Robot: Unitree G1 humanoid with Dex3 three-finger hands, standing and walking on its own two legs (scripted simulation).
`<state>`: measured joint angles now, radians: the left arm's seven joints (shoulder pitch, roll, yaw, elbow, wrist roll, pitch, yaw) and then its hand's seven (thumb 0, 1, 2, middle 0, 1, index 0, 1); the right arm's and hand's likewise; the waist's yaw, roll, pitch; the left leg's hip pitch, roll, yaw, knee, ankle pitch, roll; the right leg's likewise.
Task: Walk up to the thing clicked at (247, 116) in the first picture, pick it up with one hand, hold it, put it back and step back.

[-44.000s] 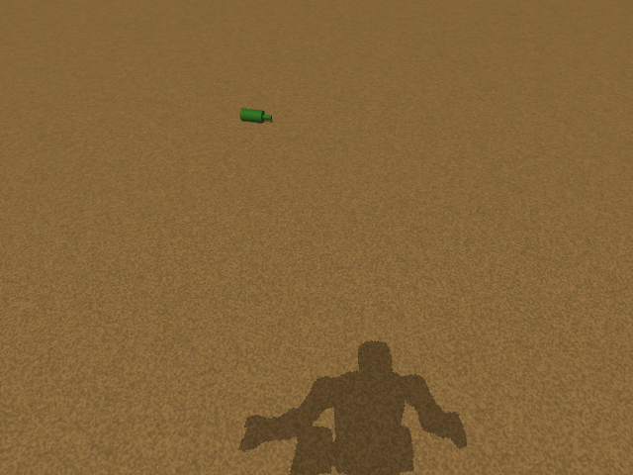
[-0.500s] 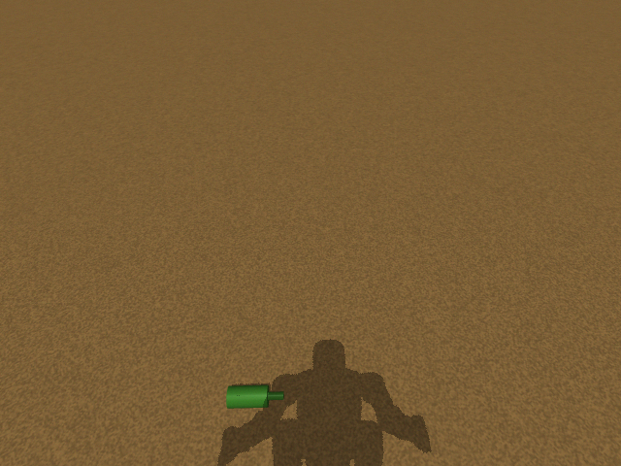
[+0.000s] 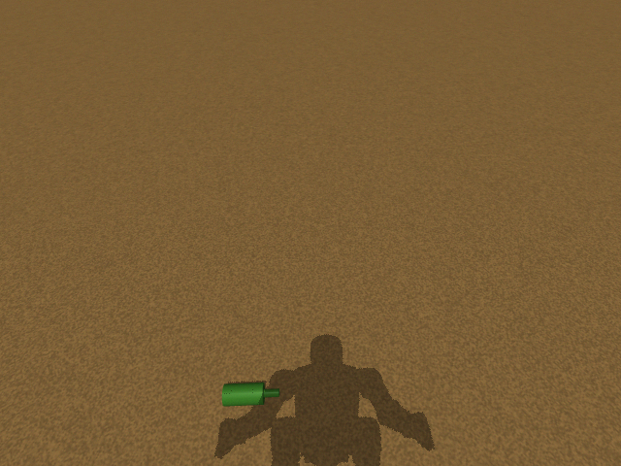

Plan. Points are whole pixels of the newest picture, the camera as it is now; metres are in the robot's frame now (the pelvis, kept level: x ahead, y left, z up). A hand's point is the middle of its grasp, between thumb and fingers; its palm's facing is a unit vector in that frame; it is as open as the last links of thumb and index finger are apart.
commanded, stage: stand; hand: left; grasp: from above
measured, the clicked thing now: (251, 393) +0.46 +0.21 -0.75
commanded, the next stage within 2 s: step back in 1.30 s
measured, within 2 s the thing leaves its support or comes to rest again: neither
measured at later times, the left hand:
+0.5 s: hand out of the picture +0.08 +0.24 -0.16, palm faces +0.02 -0.94 -0.34, open 7.4 cm
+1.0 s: hand out of the picture +0.08 +0.24 -0.16, palm faces +0.00 -0.94 -0.34, open 7.4 cm
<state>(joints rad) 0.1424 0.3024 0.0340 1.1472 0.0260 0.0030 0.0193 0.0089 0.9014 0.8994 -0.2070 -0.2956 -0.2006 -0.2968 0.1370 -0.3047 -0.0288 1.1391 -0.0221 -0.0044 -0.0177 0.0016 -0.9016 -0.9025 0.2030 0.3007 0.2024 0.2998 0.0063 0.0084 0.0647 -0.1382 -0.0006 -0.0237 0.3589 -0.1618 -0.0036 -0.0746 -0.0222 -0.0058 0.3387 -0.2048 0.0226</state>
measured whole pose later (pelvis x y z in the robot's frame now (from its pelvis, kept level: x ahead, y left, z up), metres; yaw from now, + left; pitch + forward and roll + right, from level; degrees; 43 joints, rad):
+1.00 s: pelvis +0.01 -0.01 +0.00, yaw +0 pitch -2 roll +0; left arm 0.11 0.33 0.03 1.14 0.01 0.00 0.00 0.01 0.90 0.90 -0.21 -0.30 -0.20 -0.30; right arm 0.11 -0.33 -0.01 1.15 -0.02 -0.01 -0.01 0.00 -0.90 -0.90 0.20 0.30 0.20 0.30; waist 0.00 0.01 0.06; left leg -0.12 0.01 -0.02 0.32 -0.16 -0.02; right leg -0.07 -0.01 0.00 0.32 -0.21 0.01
